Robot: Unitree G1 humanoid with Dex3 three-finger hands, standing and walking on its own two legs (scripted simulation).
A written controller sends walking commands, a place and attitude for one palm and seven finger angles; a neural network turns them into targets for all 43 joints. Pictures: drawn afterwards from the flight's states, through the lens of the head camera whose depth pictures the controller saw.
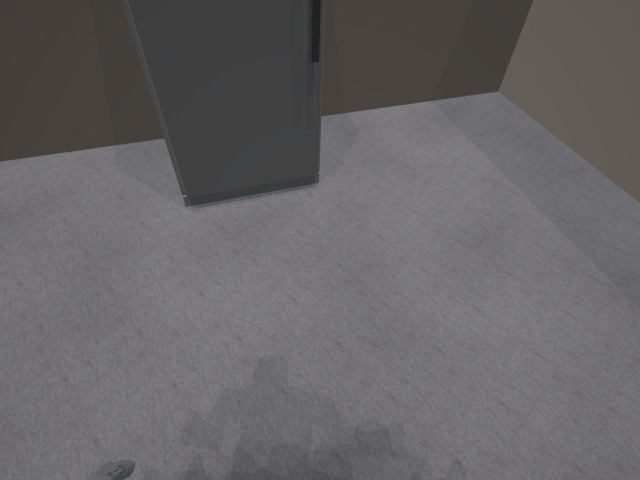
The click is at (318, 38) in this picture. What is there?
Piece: fridge door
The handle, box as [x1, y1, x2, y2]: [308, 0, 320, 62]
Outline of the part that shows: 320,0 310,0 310,49 308,50 308,53 310,55 310,60 312,62 318,61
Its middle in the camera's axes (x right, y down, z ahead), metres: -0.03 -0.79 +1.23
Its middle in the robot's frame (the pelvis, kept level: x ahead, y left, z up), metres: +1.46 +0.11 +0.10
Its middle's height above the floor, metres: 0.87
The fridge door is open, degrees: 0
